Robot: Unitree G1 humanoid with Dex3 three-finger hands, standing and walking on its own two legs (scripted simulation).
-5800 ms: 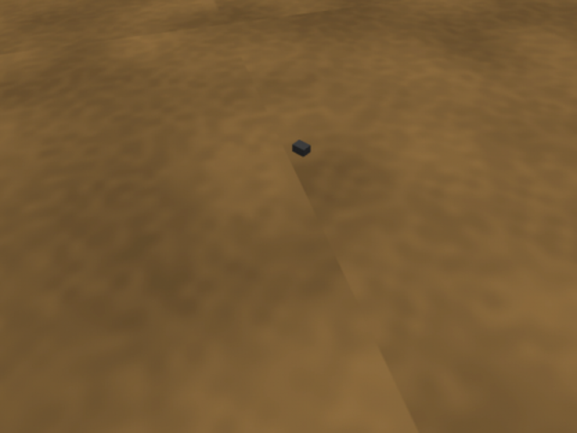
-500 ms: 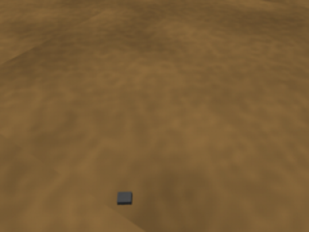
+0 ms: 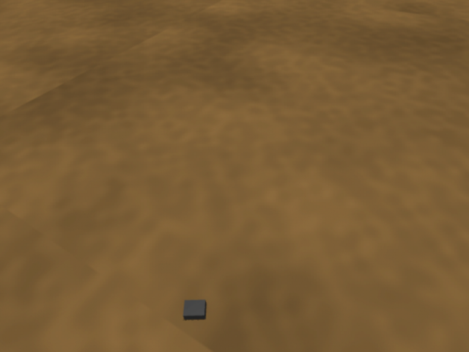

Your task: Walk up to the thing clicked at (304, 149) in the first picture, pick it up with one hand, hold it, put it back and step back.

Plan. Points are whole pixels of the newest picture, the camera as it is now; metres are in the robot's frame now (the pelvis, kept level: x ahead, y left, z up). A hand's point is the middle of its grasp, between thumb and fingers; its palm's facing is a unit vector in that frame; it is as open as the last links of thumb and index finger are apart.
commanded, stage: walk up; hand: left
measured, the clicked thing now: (195, 309) +0.46 +0.22 -0.76
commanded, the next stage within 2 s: stand in 0.50 s
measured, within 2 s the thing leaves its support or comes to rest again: neither
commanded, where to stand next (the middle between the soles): +0.06 -0.01 m, yaw +1 degrees
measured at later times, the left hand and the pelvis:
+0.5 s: hand out of the picture +0.10 +0.26 -0.16, palm faces +0.00 -0.95 -0.32, open 7.4 cm; pelvis +0.01 +0.01 +0.00, yaw -1 degrees
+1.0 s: hand out of the picture +0.09 +0.26 -0.15, palm faces -0.02 -0.94 -0.34, open 7.4 cm; pelvis +0.00 +0.01 +0.01, yaw -1 degrees
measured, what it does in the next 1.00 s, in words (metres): stands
